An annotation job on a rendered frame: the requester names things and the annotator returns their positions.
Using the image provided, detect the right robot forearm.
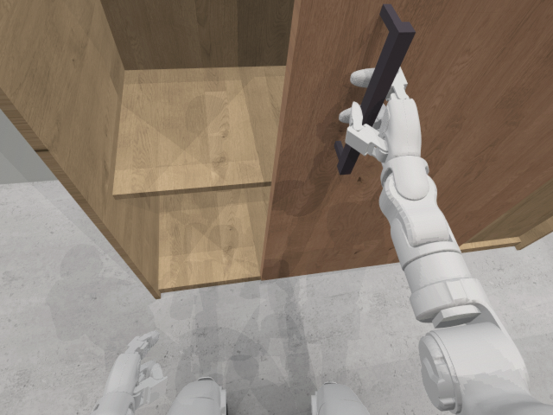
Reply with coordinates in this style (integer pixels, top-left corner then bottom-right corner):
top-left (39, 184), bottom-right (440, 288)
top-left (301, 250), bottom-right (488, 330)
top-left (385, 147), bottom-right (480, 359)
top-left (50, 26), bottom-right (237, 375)
top-left (379, 156), bottom-right (531, 391)

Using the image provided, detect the robot thigh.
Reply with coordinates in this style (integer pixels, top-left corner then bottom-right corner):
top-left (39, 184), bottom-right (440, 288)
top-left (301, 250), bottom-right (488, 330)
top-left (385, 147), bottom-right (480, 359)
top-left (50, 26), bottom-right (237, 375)
top-left (167, 380), bottom-right (226, 415)
top-left (311, 384), bottom-right (370, 415)

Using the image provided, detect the wardrobe door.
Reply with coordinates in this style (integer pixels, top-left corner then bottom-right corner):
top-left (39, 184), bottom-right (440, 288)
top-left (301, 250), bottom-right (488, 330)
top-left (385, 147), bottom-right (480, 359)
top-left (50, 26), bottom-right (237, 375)
top-left (260, 0), bottom-right (553, 281)
top-left (464, 177), bottom-right (553, 244)

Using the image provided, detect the right robot hand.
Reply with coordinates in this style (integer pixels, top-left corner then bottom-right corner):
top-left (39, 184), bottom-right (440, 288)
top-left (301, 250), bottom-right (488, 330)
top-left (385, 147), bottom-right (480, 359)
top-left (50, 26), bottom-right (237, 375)
top-left (339, 67), bottom-right (422, 168)

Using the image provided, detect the robot right thigh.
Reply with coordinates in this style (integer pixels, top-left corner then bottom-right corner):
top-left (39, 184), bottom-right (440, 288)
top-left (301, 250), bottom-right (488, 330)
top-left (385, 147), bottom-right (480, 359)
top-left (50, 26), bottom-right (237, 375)
top-left (311, 384), bottom-right (370, 415)

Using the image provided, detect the right robot upper arm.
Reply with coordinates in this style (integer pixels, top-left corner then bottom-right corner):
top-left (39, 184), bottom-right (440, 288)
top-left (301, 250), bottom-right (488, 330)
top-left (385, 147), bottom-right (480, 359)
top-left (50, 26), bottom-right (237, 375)
top-left (418, 322), bottom-right (553, 415)

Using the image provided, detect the robot left thigh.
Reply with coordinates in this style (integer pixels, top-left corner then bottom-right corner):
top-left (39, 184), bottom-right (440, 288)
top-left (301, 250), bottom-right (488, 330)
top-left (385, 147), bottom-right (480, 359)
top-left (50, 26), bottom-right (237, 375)
top-left (167, 380), bottom-right (226, 415)

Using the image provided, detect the left robot forearm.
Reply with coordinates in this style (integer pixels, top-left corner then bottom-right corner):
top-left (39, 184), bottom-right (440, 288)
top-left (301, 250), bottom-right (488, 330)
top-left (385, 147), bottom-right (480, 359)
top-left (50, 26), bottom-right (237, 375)
top-left (90, 392), bottom-right (135, 415)

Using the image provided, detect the left robot hand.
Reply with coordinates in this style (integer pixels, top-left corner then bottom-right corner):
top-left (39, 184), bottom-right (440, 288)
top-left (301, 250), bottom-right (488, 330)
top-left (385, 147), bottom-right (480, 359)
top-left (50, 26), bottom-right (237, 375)
top-left (103, 330), bottom-right (168, 410)

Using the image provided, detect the handle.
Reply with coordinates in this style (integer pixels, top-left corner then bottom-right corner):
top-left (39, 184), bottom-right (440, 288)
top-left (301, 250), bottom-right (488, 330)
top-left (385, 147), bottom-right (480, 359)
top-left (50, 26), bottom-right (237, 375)
top-left (334, 4), bottom-right (416, 175)

